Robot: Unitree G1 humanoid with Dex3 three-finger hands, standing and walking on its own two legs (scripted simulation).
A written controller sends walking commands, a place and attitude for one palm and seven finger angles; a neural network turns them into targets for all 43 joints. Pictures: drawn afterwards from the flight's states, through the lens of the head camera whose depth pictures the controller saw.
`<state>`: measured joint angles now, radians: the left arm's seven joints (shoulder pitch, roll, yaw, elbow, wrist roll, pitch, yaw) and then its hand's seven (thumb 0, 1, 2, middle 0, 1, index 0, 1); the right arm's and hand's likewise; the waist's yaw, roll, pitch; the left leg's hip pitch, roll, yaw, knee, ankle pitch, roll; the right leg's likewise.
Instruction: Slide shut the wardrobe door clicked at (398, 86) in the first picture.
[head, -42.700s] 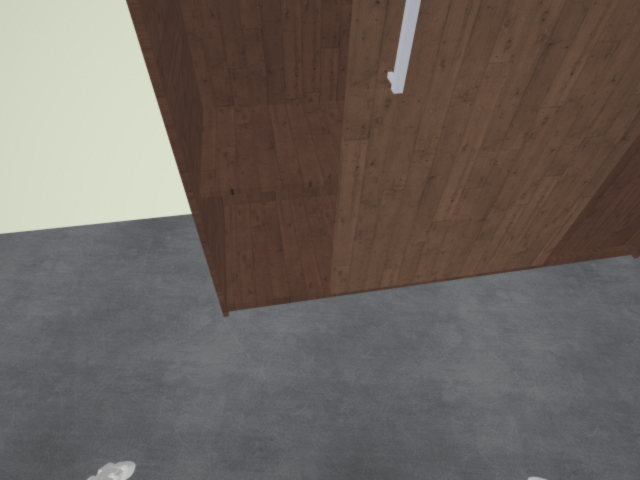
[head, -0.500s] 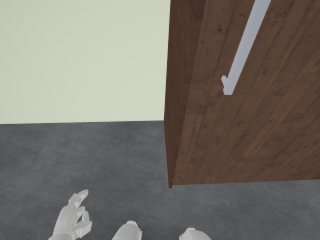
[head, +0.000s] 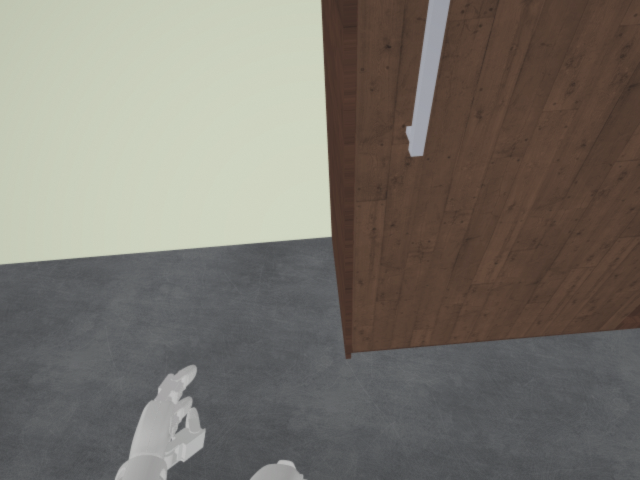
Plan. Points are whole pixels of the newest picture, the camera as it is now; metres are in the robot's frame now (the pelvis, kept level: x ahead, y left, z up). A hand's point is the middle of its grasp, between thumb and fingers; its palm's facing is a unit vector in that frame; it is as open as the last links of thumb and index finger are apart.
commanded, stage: stop stepping back and stand still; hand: right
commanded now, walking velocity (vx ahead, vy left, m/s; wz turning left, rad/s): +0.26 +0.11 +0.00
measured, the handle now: (425, 55) +0.60 -0.13 +0.24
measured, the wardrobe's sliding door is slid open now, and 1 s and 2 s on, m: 0.00 0.00 0.00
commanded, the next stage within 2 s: let the arm hang, fingers relaxed in 1.10 s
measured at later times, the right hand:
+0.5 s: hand out of the picture +0.19 -0.27 +0.19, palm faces +0.40 +0.84 -0.37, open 7.4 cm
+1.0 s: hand (632, 321) +0.22 -0.25 +0.18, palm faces +0.35 +0.82 -0.45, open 7.4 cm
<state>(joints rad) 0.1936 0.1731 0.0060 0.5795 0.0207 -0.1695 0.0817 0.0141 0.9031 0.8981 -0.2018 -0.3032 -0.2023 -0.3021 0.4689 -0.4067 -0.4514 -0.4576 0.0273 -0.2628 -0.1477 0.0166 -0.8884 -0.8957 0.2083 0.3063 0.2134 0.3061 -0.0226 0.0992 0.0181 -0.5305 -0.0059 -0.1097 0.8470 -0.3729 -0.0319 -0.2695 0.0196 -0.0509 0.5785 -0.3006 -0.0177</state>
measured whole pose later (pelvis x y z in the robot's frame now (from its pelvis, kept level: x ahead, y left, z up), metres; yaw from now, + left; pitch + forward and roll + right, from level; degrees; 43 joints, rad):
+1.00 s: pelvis -0.01 -0.01 +0.01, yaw +7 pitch +0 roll +1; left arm 0.19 0.18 -0.02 0.60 0.01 -0.13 0.06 0.01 0.90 0.90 -0.20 -0.30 -0.20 -0.30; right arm 0.51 -0.41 -0.44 -0.49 0.02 -0.24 -0.15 0.02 -0.89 -0.90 0.21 0.31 0.21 0.31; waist 0.00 0.02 0.00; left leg -0.23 0.00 0.05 0.51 -0.29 0.00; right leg -0.28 -0.01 -0.05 0.55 -0.27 -0.02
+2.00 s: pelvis -0.04 -0.02 +0.02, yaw +6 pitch -1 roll +0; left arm 0.31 0.13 0.00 1.10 0.03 0.02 0.03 0.02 0.92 0.90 -0.20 -0.30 -0.20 -0.30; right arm 0.30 -0.15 -0.01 1.14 -0.02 0.01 -0.03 0.01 -0.91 -0.90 0.19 0.30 0.20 0.30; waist 0.00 -0.03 0.01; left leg -0.20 0.04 0.06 0.44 -0.22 -0.01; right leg -0.24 0.02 -0.04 0.43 -0.18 -0.04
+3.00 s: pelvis +0.00 +0.01 +0.02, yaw +6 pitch -1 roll +0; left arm 0.16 0.22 0.00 1.12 0.03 0.01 0.03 0.01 0.91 0.90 -0.20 -0.30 -0.20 -0.30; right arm 0.16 -0.22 -0.02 1.14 -0.01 -0.01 -0.02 0.01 -0.91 -0.90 0.20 0.30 0.20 0.30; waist 0.01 -0.01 0.05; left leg -0.10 0.00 0.06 0.34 -0.23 0.02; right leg -0.14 -0.01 -0.03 0.36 -0.20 0.00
